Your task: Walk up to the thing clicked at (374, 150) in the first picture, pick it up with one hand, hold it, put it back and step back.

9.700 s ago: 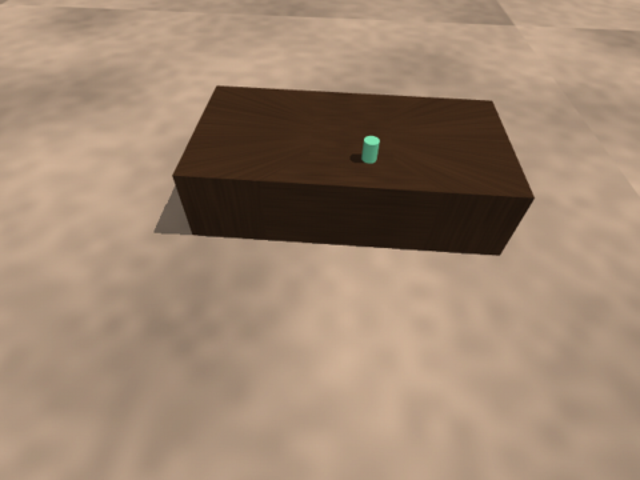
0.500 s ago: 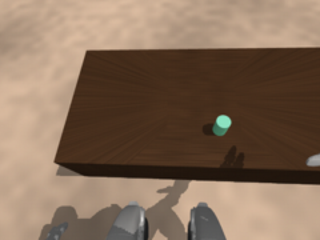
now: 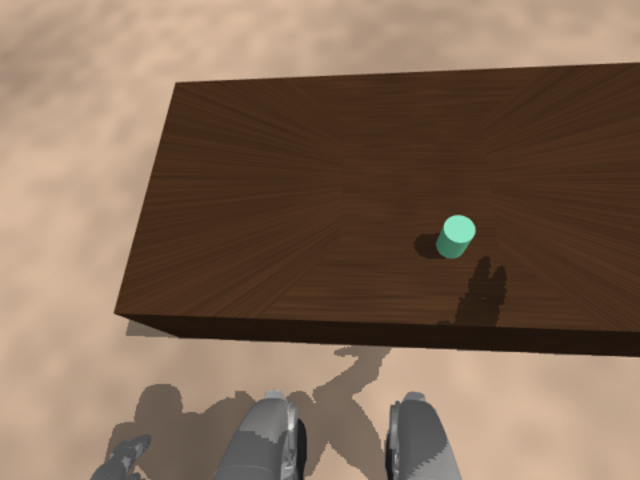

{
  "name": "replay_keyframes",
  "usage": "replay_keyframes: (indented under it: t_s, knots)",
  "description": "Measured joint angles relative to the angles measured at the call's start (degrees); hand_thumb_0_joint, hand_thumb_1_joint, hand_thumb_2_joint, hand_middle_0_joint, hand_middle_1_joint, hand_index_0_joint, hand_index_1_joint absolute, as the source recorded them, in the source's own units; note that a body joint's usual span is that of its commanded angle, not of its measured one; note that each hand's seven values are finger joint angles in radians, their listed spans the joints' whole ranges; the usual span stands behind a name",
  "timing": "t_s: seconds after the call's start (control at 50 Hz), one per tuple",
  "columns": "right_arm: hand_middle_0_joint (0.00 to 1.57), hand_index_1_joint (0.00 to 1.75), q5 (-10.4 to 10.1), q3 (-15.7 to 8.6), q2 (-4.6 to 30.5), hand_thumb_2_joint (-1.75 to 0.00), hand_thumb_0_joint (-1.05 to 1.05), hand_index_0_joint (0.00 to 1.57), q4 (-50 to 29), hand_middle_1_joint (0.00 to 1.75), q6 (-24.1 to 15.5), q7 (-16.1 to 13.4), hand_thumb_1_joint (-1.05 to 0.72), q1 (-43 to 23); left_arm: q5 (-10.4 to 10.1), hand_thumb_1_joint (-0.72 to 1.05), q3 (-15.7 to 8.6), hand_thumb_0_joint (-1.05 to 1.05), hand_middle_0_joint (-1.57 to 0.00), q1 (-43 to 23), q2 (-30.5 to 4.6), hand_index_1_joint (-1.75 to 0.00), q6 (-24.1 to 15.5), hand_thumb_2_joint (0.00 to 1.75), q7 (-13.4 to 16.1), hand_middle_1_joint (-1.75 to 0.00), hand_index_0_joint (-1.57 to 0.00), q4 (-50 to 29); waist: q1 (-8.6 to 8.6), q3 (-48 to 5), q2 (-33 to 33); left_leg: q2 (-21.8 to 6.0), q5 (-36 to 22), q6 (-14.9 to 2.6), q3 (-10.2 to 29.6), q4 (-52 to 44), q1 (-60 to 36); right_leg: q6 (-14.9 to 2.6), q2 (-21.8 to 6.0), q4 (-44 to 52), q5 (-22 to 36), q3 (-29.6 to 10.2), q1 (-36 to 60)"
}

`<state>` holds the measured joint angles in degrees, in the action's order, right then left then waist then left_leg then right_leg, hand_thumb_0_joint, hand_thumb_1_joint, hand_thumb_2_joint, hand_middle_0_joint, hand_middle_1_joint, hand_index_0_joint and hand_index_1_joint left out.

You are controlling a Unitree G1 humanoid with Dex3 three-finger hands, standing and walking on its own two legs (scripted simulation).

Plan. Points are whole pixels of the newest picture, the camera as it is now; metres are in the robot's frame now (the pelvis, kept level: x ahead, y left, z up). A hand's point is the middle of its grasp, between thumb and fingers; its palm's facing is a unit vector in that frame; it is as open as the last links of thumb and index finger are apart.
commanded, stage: go down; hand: right
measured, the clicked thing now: (454, 237) +0.52 -0.22 -0.31
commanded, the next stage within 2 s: approach in 0.34 s
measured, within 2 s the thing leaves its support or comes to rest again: neither
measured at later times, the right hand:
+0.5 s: hand out of the picture +0.41 -0.40 +0.01, palm faces +0.24 +0.97 -0.09, open 17.2 cm
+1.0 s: hand (551, 240) +0.46 -0.34 -0.19, palm faces +0.18 +0.98 +0.02, open 17.4 cm
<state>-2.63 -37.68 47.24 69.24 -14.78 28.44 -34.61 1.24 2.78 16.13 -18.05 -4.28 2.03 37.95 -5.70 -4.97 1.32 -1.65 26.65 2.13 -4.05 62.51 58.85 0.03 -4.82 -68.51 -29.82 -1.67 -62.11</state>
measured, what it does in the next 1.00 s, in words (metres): lowers itself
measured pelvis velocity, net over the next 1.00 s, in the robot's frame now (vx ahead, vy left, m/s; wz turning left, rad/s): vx -0.05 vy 0.01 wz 0.08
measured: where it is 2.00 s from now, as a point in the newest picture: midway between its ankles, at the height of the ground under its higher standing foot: outside the picture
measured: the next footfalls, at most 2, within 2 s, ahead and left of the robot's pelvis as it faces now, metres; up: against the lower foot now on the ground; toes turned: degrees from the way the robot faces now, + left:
none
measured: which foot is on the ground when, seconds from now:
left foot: down 0.00-1.00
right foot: down 0.00-1.00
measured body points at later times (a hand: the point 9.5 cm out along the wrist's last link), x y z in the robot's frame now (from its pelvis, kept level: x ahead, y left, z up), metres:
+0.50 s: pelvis -0.01 +0.00 -0.01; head +0.15 -0.06 +0.40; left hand +0.05 +0.28 -0.11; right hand +0.39 -0.45 +0.02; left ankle +0.02 +0.15 -0.64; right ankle +0.02 -0.11 -0.64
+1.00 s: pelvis -0.05 +0.01 -0.21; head +0.19 -0.05 +0.17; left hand +0.04 +0.29 -0.30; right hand +0.45 -0.39 -0.19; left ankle +0.02 +0.15 -0.64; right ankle +0.01 -0.11 -0.64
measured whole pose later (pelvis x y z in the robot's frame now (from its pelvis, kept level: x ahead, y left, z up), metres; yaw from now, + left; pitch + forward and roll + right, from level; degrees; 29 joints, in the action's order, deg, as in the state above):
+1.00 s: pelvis -0.05 +0.01 -0.21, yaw +5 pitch +36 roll +8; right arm -5.6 -46.2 52.7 71.8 -28.5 32.5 -53.6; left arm 5.3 7.3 8.0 -18.2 -3.9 -1.4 34.7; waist -11.2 -5.2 1.3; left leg -1.4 37.4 2.3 -4.3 108.0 106.3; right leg 0.2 -5.0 -114.2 -40.6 -6.3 -109.9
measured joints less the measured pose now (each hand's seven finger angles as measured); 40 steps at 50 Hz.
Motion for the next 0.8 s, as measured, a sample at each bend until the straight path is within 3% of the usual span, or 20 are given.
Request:
replay_keyframes:
  t_s: [0.54, 0.66, 0.8]
  knots:
    - [0.07, 0.05, 0.09, -1.39, 6.17, -0.05, -0.01, 0.06, 5.39, 0.05, -2.54, 0.96, 0.47, -8.43, 0.45, 0.93, 2.11, 0.00, -0.20, 0.53, -0.27, -0.29, 1.10, 0.87, -1.12, -0.30, -0.21, -1.13, -1.96, 0.03, -0.08, 0.37, -0.08, 0.17, -0.30, 3.63, 6.12, -0.36, -0.32, -4.63, -0.46, -0.76, -6.69]
    - [0.06, 0.05, -2.68, -1.37, 7.39, -0.05, -0.01, 0.06, 7.56, 0.05, -7.39, 2.45, 0.50, -10.93, 0.99, 0.92, 2.69, 0.00, -0.20, 0.69, -1.40, -0.29, 0.12, 0.87, -1.52, -0.30, -0.20, -1.73, -2.38, -1.56, -0.13, 0.42, 1.77, -0.10, -0.16, 9.51, 13.24, -0.35, -0.46, -10.26, -2.25, -1.08, -13.64]
    - [0.06, 0.04, -6.74, -4.57, 6.05, -0.04, -0.01, 0.06, 6.02, 0.05, -14.54, 5.51, 0.53, -12.62, 1.82, 0.92, 3.90, 0.00, -0.20, -1.74, -2.29, -0.29, -1.00, 0.88, -1.95, -0.30, -0.20, -3.27, -3.84, -3.89, -0.31, 0.36, 6.84, 0.27, -0.04, 24.80, 28.53, -0.23, -0.58, -25.10, -7.11, -2.28, -28.73]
